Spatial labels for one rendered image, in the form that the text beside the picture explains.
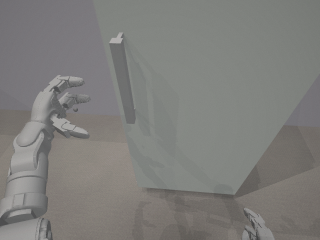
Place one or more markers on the right robot hand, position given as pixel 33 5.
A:
pixel 257 222

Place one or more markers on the handle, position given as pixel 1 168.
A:
pixel 118 53

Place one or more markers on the left robot forearm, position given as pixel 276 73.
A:
pixel 25 193

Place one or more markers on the fridge door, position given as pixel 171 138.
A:
pixel 212 82

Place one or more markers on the left robot upper arm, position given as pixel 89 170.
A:
pixel 33 229

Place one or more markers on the left robot hand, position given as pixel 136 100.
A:
pixel 46 105

